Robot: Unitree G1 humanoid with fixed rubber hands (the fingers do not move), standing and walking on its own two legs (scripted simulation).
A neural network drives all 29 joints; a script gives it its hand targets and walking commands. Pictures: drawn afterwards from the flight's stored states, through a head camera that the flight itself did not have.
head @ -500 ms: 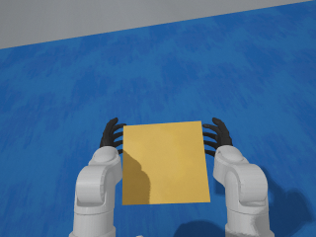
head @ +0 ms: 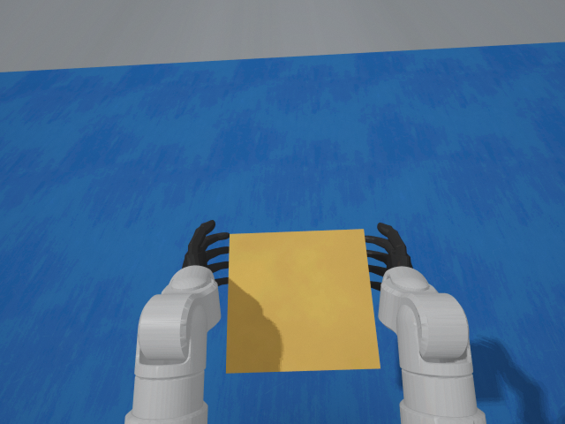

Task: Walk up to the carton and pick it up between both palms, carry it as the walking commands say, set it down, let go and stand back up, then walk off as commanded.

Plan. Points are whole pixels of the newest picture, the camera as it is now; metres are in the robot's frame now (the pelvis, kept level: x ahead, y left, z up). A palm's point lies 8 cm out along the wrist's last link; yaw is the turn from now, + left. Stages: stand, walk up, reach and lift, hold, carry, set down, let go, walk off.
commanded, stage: carry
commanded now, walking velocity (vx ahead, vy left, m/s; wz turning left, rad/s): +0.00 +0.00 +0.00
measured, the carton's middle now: (298, 305) +0.29 -0.01 -0.01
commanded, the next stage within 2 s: none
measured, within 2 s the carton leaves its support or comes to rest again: neither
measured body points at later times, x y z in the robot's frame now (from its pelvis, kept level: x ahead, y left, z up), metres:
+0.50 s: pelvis -0.03 +0.00 +0.01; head -0.04 -0.01 +0.46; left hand +0.28 +0.12 +0.10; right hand +0.27 -0.13 +0.09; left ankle +0.06 +0.08 -0.72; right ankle +0.04 -0.13 -0.72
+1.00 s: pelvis -0.03 -0.04 +0.01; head -0.05 -0.05 +0.46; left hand +0.28 +0.07 +0.11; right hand +0.26 -0.18 +0.10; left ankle +0.06 +0.08 -0.72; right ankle +0.03 -0.13 -0.72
